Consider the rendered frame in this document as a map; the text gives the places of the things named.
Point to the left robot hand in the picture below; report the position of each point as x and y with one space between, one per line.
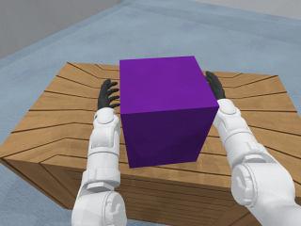
103 100

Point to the left robot upper arm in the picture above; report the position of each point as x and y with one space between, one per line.
99 209

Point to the robot left forearm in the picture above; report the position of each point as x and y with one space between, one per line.
102 172

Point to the robot right forearm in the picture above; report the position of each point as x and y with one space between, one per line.
238 140

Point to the right robot upper arm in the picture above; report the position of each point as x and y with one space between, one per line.
267 191

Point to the pedestal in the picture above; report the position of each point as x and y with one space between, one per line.
49 147

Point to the carton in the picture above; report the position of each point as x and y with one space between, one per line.
166 108

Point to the right robot hand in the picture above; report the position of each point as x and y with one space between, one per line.
215 85

